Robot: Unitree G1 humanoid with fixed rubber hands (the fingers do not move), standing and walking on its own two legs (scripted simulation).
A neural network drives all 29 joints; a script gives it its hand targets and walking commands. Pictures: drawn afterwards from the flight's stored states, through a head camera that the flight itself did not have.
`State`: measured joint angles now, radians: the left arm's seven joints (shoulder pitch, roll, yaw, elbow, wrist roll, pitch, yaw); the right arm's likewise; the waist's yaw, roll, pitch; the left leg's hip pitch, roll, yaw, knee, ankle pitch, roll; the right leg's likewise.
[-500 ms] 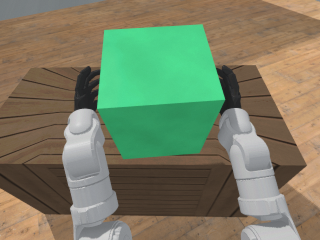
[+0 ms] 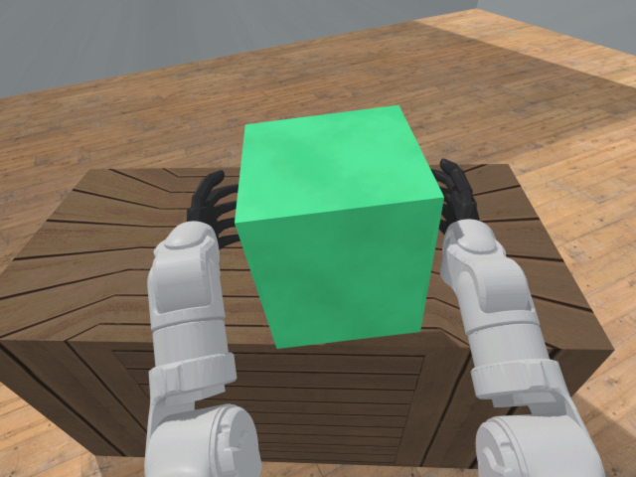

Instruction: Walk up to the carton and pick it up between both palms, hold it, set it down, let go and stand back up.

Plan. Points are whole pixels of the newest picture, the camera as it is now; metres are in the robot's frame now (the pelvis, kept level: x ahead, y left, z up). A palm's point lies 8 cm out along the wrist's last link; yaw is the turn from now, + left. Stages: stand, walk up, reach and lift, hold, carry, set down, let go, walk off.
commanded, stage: hold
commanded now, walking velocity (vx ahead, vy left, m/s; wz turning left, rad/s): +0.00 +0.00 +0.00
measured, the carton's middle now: (335, 231) +0.41 -0.02 +0.11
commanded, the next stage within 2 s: none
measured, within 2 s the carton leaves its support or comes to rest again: neither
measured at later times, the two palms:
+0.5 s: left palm (206, 229) +0.34 +0.13 +0.19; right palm (456, 243) +0.33 -0.15 +0.15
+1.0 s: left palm (204, 206) +0.36 +0.14 +0.21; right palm (459, 223) +0.35 -0.16 +0.16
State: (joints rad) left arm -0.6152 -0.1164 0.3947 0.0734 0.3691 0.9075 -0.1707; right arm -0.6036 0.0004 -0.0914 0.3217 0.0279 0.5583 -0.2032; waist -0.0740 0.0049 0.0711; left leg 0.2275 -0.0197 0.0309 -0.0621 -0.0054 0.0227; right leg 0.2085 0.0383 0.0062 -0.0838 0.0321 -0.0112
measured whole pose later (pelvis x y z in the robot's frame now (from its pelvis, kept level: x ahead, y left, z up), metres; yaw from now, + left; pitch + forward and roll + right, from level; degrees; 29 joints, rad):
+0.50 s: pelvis -0.01 +0.00 +0.00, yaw -1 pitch -4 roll +0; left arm -0.50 -0.19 0.30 -0.30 0.31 0.86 0.00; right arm -0.48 -0.02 0.03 0.07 0.15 0.49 -0.29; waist -0.08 0.01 0.09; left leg 0.12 -0.02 0.05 -0.09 0.04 0.02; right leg 0.08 0.04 0.02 -0.07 0.07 -0.03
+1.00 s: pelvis +0.00 +0.00 +0.00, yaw +0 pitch -7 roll +0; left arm -0.64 -0.12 0.34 -0.02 0.36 0.88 -0.13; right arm -0.60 -0.01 -0.08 0.31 0.03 0.53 -0.22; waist -0.08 0.02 0.05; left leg 0.20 -0.02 0.03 -0.08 0.01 0.03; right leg 0.18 0.03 0.00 -0.09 0.04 -0.01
